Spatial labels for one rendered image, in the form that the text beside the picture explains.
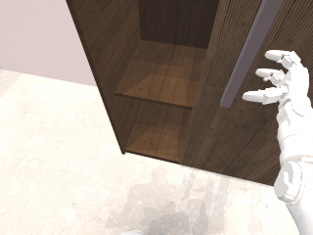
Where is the robot right forearm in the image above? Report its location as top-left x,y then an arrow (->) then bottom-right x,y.
276,93 -> 313,168

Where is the robot right upper arm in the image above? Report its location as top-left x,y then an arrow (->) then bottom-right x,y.
274,161 -> 313,235

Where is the wardrobe door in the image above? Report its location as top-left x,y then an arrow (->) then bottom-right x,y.
179,0 -> 313,187

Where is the robot right hand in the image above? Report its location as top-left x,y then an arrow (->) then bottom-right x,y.
242,50 -> 309,105

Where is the handle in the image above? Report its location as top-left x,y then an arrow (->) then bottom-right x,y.
220,0 -> 284,108

